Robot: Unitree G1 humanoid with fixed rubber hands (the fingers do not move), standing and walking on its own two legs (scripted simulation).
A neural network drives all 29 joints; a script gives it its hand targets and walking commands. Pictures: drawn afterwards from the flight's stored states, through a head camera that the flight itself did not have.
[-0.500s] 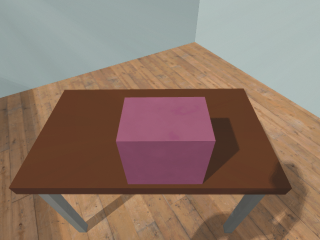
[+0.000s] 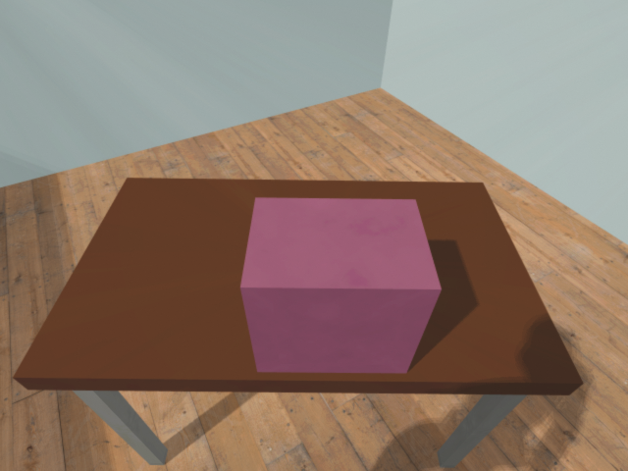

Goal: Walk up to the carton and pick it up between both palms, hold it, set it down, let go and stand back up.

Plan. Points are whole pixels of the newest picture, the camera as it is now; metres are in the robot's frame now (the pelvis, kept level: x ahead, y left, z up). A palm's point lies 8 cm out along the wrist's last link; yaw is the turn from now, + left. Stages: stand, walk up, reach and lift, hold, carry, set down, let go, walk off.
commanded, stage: walk up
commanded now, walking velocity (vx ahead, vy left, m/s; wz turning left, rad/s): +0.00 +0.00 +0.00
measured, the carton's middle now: (333, 288) +0.41 -0.01 -0.02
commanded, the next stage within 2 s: stand in 0.16 s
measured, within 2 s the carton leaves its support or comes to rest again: neither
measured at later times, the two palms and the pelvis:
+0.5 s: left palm out of the picture -0.03 +0.21 -0.16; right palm out of the picture -0.03 -0.19 -0.15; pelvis +0.01 +0.01 +0.00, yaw +0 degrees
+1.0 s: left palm out of the picture -0.02 +0.22 -0.16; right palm out of the picture -0.02 -0.19 -0.16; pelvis +0.00 +0.02 -0.01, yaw +2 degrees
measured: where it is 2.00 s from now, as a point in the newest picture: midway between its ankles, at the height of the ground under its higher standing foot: outside the picture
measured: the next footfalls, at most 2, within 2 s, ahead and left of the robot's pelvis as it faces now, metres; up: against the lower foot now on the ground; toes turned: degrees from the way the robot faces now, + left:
none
